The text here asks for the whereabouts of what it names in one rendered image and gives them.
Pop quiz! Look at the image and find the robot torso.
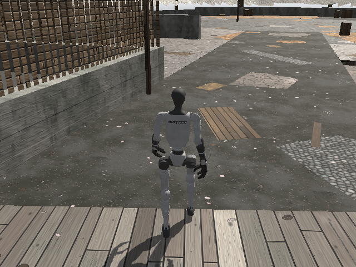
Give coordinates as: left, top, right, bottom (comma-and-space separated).
165, 110, 191, 167

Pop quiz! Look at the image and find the left robot upper arm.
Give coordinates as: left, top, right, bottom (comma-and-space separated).
153, 112, 167, 141

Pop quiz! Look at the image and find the left robot shin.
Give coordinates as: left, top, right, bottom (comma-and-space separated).
161, 190, 170, 230

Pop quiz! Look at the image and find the right robot upper arm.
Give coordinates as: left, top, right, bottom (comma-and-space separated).
190, 112, 202, 145

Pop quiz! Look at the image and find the left robot forearm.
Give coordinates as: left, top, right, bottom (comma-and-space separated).
152, 134, 160, 150

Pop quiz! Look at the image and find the robot left hand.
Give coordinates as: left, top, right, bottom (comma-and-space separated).
152, 147, 166, 157

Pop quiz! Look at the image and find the robot right hand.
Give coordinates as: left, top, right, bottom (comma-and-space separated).
194, 163, 207, 179

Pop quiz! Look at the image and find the right robot forearm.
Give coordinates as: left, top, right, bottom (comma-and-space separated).
196, 137, 207, 165

